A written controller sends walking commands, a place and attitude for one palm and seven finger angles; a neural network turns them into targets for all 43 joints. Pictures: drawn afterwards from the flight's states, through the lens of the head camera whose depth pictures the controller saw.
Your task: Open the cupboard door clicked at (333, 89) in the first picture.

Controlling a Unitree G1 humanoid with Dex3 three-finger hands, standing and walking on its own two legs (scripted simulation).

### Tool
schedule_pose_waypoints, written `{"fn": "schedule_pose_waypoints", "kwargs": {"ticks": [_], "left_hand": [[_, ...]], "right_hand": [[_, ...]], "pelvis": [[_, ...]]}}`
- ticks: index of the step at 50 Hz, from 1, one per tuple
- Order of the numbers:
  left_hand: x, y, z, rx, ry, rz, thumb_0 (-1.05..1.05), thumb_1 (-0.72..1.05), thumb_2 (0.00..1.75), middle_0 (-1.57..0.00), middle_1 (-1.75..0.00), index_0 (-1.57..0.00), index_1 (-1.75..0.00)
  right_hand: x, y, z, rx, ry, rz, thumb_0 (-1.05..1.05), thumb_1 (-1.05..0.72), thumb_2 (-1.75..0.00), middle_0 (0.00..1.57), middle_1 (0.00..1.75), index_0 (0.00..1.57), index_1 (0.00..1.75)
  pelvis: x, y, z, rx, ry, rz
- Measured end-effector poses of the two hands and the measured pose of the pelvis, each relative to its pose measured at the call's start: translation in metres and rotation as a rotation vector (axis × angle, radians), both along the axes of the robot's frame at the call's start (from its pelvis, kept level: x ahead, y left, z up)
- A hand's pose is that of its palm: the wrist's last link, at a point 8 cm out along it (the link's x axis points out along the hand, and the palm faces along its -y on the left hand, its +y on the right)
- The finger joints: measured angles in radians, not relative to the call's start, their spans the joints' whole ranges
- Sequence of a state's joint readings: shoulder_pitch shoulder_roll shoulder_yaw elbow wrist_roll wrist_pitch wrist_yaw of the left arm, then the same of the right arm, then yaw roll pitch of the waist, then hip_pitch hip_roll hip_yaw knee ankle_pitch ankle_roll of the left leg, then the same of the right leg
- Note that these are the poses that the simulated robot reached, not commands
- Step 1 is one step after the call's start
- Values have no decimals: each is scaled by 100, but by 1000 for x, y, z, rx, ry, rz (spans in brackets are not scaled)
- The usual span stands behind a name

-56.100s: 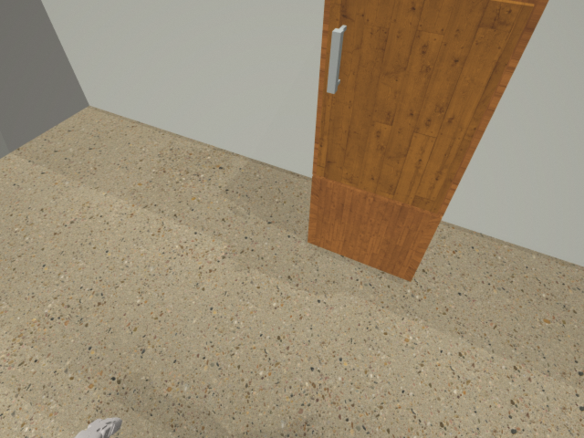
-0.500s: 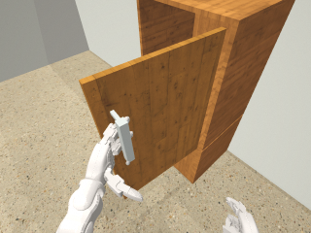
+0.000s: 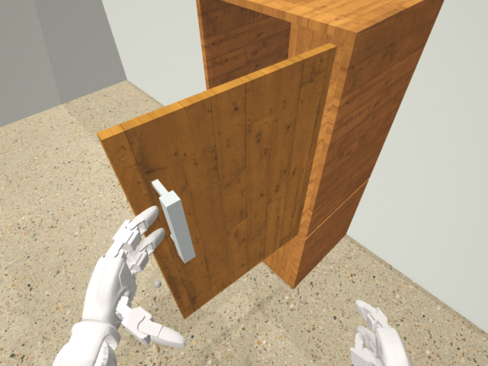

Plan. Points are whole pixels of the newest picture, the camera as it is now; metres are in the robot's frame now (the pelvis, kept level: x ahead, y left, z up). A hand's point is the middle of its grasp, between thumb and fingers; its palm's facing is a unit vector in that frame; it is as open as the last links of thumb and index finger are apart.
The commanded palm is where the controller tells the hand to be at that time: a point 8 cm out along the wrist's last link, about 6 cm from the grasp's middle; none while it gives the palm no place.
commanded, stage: slide the hand sideways off the handle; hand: left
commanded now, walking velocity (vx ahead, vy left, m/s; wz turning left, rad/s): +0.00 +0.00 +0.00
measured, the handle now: (173, 222) +0.31 +0.14 +0.09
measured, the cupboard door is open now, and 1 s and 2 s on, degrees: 85 84 84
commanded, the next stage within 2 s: draw the hand back to the body in 0.46 s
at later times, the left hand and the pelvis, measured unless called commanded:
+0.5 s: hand (95, 309) +0.17 +0.21 +0.09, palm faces +0.03 -1.00 -0.06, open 16.3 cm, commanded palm +0.14 +0.27 +0.09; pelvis +0.00 +0.00 -0.01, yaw +2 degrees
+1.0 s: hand (69, 300) +0.17 +0.24 +0.11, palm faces +0.03 -1.00 -0.07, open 16.3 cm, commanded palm +0.14 +0.29 +0.13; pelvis -0.01 +0.04 +0.00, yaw +2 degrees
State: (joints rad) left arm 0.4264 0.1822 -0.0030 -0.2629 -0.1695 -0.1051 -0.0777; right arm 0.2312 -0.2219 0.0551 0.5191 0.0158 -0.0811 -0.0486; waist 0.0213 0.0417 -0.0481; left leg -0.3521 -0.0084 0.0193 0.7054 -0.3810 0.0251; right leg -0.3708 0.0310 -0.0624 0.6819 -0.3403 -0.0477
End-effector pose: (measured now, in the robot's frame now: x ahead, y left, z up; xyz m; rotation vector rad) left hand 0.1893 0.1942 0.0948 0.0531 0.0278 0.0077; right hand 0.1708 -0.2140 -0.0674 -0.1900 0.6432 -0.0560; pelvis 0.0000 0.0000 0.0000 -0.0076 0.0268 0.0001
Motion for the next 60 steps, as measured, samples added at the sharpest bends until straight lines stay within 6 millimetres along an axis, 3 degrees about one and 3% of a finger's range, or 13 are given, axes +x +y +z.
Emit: {"fn": "schedule_pose_waypoints", "kwargs": {"ticks": [8,20,32,44,54,60], "left_hand": [[-16,19,0,20,-5,20,-1,-50,30,-21,-32,-20,-32],[-36,68,-4,24,2,62,-1,-50,30,-16,-30,-16,-30],[-37,70,-6,-25,-20,7,-1,-50,30,-15,-30,-15,-30],[-39,89,17,16,-47,35,-1,-50,30,-16,-30,-15,-30],[-40,99,32,32,-46,29,-1,-47,31,-16,-30,-15,-30],[-42,113,50,241,-57,247,-1,-34,37,-16,-30,-16,-30]], "right_hand": [[8,-15,-2,-21,-25,1,1,-90,-90,21,30,20,30],[10,-22,-6,-50,-46,-3,1,-90,-90,21,30,20,30],[7,6,5,-44,-125,12,1,-90,-90,21,30,20,30],[5,41,12,-9,-143,42,1,-90,-90,21,30,21,30],[10,49,19,-21,-154,59,1,-90,-90,21,30,21,30],[13,47,24,-49,-116,57,1,-90,-90,21,30,21,30]], "pelvis": [[4,-9,-3,-2,22,13],[2,-8,-8,-17,41,31],[-7,12,-10,-30,31,28],[-9,31,-5,-38,-3,27],[-5,39,1,-38,-23,29],[-1,38,9,-29,-51,17]]}}
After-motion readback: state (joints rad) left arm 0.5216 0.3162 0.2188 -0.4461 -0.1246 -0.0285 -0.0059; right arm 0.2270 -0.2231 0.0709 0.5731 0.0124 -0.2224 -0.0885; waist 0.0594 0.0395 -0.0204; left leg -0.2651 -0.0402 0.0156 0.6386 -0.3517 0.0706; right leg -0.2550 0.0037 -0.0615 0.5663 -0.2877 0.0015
